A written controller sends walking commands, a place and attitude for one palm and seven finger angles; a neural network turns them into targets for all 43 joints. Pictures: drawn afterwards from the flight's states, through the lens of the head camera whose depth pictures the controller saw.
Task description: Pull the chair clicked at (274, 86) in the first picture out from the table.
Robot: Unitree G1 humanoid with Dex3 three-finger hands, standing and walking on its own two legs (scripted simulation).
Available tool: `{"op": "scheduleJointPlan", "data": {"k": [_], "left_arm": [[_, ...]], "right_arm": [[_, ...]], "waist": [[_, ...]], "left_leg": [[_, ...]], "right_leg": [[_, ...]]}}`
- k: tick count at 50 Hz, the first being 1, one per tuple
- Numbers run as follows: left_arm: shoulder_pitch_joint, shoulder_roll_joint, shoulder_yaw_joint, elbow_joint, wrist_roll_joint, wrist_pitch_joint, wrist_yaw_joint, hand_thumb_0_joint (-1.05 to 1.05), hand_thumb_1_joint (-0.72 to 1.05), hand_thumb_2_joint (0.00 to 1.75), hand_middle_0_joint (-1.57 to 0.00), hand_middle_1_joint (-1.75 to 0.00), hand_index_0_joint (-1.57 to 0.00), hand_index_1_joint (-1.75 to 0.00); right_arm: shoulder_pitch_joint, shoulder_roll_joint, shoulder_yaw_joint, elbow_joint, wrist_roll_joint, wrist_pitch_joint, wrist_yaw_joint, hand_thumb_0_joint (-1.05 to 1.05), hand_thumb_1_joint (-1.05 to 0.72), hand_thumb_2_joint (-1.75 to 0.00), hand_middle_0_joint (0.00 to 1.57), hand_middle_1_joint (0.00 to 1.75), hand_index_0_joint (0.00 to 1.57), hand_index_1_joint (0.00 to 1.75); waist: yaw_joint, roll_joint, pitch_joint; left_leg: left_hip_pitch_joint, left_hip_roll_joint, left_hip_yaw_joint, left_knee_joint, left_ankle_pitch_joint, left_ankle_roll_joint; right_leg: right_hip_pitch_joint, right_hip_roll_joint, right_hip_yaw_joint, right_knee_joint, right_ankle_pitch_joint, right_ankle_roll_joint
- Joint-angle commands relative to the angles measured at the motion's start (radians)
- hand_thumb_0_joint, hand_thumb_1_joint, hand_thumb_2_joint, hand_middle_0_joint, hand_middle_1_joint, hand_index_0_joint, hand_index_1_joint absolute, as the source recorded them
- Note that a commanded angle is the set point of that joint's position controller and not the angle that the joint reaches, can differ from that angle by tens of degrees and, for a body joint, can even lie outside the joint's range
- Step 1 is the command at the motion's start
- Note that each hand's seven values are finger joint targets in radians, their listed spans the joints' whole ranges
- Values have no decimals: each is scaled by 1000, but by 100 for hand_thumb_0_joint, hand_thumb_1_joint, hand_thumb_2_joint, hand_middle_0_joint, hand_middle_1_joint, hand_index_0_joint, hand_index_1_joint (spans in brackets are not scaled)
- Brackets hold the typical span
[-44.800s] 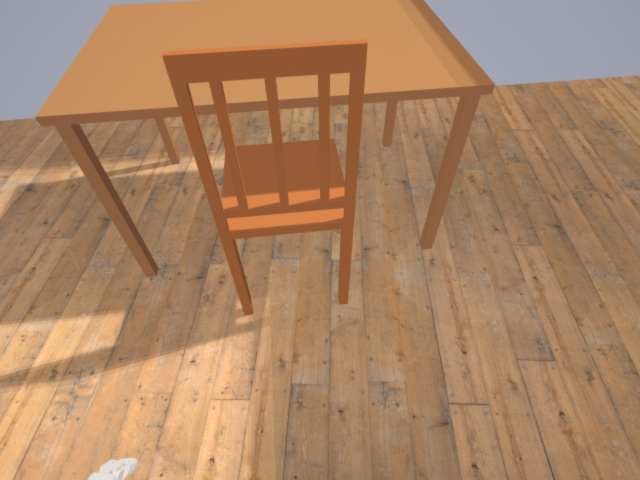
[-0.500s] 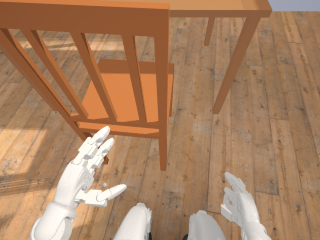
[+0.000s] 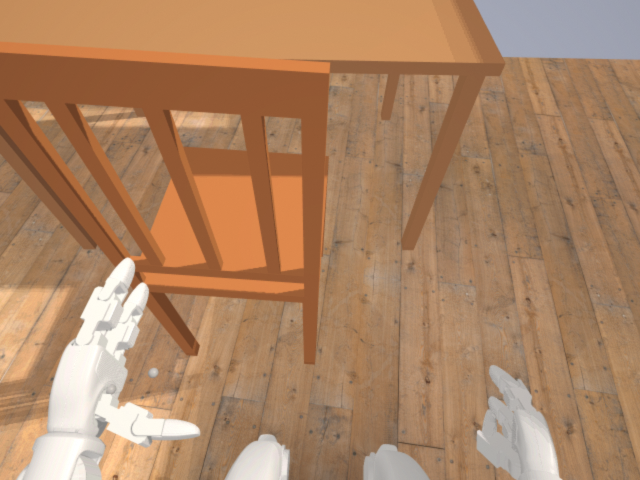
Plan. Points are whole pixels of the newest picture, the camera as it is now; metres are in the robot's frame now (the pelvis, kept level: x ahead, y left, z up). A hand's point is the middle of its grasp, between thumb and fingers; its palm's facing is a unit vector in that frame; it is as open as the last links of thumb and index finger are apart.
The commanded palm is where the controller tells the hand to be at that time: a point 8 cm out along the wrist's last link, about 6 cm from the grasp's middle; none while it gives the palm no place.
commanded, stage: raise the hand toward the chair's back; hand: left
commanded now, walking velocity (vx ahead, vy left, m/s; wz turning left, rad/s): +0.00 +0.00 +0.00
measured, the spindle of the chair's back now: (193, 205) +0.48 +0.22 +0.02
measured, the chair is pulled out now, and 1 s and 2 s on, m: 0.17 0.17 0.17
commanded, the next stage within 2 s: aim the fingers beside a spindle in 0.86 s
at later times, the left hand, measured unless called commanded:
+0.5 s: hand (147, 348) +0.25 +0.21 +0.04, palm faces -0.06 -1.00 -0.05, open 16.9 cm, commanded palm +0.23 +0.27 +0.05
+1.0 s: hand (133, 345) +0.25 +0.22 +0.06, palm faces +0.02 -1.00 -0.06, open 16.9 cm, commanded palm +0.23 +0.26 +0.05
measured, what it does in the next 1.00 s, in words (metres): stands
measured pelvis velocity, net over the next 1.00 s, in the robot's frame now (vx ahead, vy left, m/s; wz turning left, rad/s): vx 0.01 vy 0.01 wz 0.00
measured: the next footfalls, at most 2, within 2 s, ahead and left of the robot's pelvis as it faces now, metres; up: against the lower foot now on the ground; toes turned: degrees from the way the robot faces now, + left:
none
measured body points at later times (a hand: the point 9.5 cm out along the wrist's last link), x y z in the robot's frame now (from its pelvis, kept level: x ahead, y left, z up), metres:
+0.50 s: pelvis +0.01 +0.01 +0.01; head +0.09 +0.01 +0.45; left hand +0.25 +0.26 +0.05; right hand +0.18 -0.24 -0.08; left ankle +0.02 +0.10 -0.65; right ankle +0.02 -0.11 -0.65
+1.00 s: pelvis +0.01 +0.01 +0.01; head +0.08 +0.02 +0.45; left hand +0.24 +0.27 +0.06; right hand +0.19 -0.23 -0.07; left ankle +0.02 +0.10 -0.65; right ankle +0.02 -0.11 -0.65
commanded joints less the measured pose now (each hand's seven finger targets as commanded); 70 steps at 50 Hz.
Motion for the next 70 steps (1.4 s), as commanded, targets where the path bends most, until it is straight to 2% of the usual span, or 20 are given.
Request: {"op": "scheduleJointPlan", "data": {"k": [1, 4, 7, 10, 14, 18, 22, 25, 26, 32, 36, 41, 45, 48, 51, 55, 59, 61, 65, 70], "left_arm": [[-34, 55, 15, -50, 2, -57, -17, 0, -50, 30, -6, -8, -6, -8], [-91, 93, -13, -10, 10, -21, -100, 0, -50, 30, -6, -8, -6, -8], [-140, 178, 75, -105, -13, -11, -127, 0, -50, 30, -6, -8, -6, -8], [-168, 239, 186, -205, -48, -44, -92, 0, -50, 30, -6, -8, -6, -8], [-179, 163, 149, -140, -53, -82, -58, 0, -50, 30, -6, -8, -6, -8], [-173, 138, 90, 18, -25, -32, -106, 0, -50, 30, -6, -8, -6, -8], [-143, 167, 105, 7, -45, 32, -161, 0, -50, 30, -6, -8, -6, -8], [-167, 227, 183, -101, -64, 2, -132, 0, -50, 30, -6, -8, -6, -8], [-173, 222, 188, -131, -67, -19, -116, 0, -50, 30, -6, -8, -6, -8], [-179, 160, 140, -20, -30, -86, -65, 0, -50, 30, -6, -8, -6, -8], [-158, 152, 97, 0, -29, -42, -124, 0, -50, 30, -6, -8, -6, -8], [-175, 205, 159, -108, -52, -33, -118, 0, -50, 30, -6, -8, -6, -8], [-188, 183, 172, -63, -59, -65, -83, 0, -50, 30, -6, -8, -6, -8], [-193, 139, 118, 12, -44, -63, -97, 0, -50, 30, -6, -8, -6, -8], [-260, 116, 43, 23, -29, -39, -129, 0, -50, 30, -6, -8, -6, -8], [-304, 175, 83, -27, -27, -31, -123, 0, -50, 30, -6, -8, -6, -8], [-319, 155, 83, -92, -22, -61, -67, 0, -50, 30, -6, -8, -6, -8], [-282, 135, 72, -74, -9, -62, -36, 0, -50, 30, -6, -8, -6, -8], [-240, 92, 28, 44, 22, -29, -9, 0, -50, 30, -6, -8, -6, -8], [-328, 83, -11, 14, 34, -21, -6, 0, -50, 30, -6, -8, -6, -8]], "right_arm": [[-21, -137, -28, -121, 0, -34, 9, 0, -90, -90, 20, 30, 20, 30], [-13, -164, -21, -147, 12, -34, 3, 0, -90, -90, 20, 30, 20, 30], [-4, -165, -18, -164, 12, -40, -4, 0, -90, -90, 20, 30, 20, 30], [-4, -149, -18, -147, 0, -47, -9, 0, -90, -90, 20, 30, 20, 30], [-6, -138, -14, -110, -4, -50, 0, 0, -90, -90, 20, 30, 20, 30], [1, -165, -18, -106, 5, -38, 6, 0, -90, -90, 20, 30, 20, 30], [4, -179, -23, -140, 15, -34, 2, 0, -90, -90, 20, 30, 20, 30], [2, -170, -27, -138, 6, -41, 0, 0, -90, -90, 20, 30, 20, 30], [6, -163, -26, -135, 1, -44, 3, 0, -90, -90, 20, 30, 20, 30], [9, -160, -25, -99, -6, -38, 17, 0, -90, -90, 20, 30, 20, 30], [12, -173, -27, -119, 5, -30, 17, 0, -90, -90, 20, 30, 20, 30], [6, -167, -26, -135, 4, -31, 7, 0, -90, -90, 20, 30, 20, 30], [0, -156, -21, -111, -5, -30, 7, 0, -90, -90, 20, 30, 20, 30], [0, -164, -17, -111, 0, -28, 9, 0, -90, -90, 20, 30, 20, 30], [8, -177, -13, -121, 3, -32, 7, 0, -90, -90, 20, 30, 20, 30], [12, -182, -13, -124, -2, -36, 1, 0, -90, -90, 20, 30, 20, 30], [8, -164, -12, -123, -10, -38, 9, 0, -90, -90, 20, 30, 20, 30], [7, -160, -14, -123, -13, -32, 17, 0, -90, -90, 20, 30, 20, 30], [4, -167, -17, -125, -12, -7, 30, 0, -90, -90, 20, 30, 20, 30], [6, -174, -17, -146, -10, 13, 30, 0, -90, -90, 20, 30, 20, 30]], "waist": [[-29, -19, -123], [-36, -23, -105], [-7, 30, -223], [21, 45, -314], [-2, 64, -228], [-23, 43, -166], [-6, -5, -238], [14, 0, -303], [17, 34, -309], [-7, 54, -188], [-11, 61, -226], [1, 36, -284], [-4, 10, -221], [-20, 14, -168], [-41, 22, -174], [-25, 34, -249], [-6, 76, -293], [-3, 73, -298], [-13, 14, -228], [-28, -24, -257]], "left_leg": [[121, -9, -44, -162, 235, 0], [101, -13, -46, -173, 158, 6], [183, -14, -45, -188, 221, 8], [239, -12, -50, -184, 335, 3], [236, -7, -57, -186, 351, -8], [191, -7, -53, -199, 273, -7], [204, -14, -45, -216, 301, 4], [245, -11, -50, -215, 386, 1], [259, -11, -48, -214, 402, -1], [215, -3, -51, -203, 348, -12], [233, -6, -45, -209, 337, -6], [266, -5, -52, -218, 380, -3], [223, -4, -55, -205, 349, -7], [186, -7, -54, -204, 258, -7], [179, -7, -56, -197, 220, 0], [191, -7, -57, -183, 253, 2], [243, -5, -62, -184, 338, -9], [244, -2, -63, -180, 363, -11], [173, 0, -58, -176, 305, -11], [133, -6, -49, -157, 254, -2]], "right_leg": [[103, 17, 34, -167, 185, 5], [103, 15, 54, -199, 112, 2], [171, 14, 55, -200, 167, -2], [227, 18, 47, -177, 266, -2], [161, 20, 26, -166, 263, -2], [126, 19, 27, -185, 203, 1], [224, 16, 40, -213, 254, 4], [264, 19, 36, -197, 322, 3], [259, 17, 37, -194, 331, 3], [150, 17, 24, -168, 258, -2], [173, 15, 34, -189, 259, -1], [222, 19, 32, -192, 297, 3], [182, 24, 25, -182, 267, 4], [132, 21, 27, -186, 191, 3], [113, 17, 36, -190, 161, 3], [143, 16, 46, -179, 188, 0], [142, 13, 34, -152, 239, -2], [132, 15, 30, -141, 250, -1], [100, 17, 25, -135, 220, 0], [123, 12, 43, -135, 209, 2]]}}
